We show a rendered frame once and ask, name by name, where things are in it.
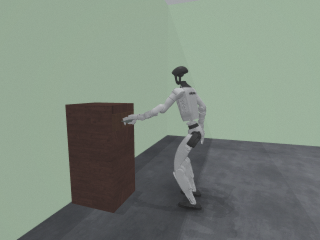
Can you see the robot left hand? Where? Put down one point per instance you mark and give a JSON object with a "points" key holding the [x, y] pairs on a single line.
{"points": [[130, 117]]}

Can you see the drawer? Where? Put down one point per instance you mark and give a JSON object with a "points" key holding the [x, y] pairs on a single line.
{"points": [[117, 118]]}

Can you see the robot left upper arm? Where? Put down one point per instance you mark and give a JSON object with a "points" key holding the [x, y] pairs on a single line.
{"points": [[176, 93]]}

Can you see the robot right hand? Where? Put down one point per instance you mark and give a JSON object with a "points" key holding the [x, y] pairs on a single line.
{"points": [[202, 140]]}

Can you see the robot left foot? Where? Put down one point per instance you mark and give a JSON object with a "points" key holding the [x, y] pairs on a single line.
{"points": [[188, 205]]}

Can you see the robot right upper arm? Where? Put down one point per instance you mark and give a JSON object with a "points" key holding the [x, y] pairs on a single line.
{"points": [[202, 107]]}

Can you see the robot left shin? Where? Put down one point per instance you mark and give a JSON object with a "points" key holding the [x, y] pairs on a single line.
{"points": [[184, 183]]}

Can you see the robot right forearm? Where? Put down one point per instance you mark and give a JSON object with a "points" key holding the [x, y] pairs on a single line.
{"points": [[201, 119]]}

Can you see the cabinet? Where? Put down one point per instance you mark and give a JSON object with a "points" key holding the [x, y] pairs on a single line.
{"points": [[101, 162]]}

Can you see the handle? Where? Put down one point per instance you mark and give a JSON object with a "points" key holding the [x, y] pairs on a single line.
{"points": [[127, 121]]}

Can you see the robot left forearm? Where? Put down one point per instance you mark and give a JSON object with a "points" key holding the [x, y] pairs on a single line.
{"points": [[151, 113]]}

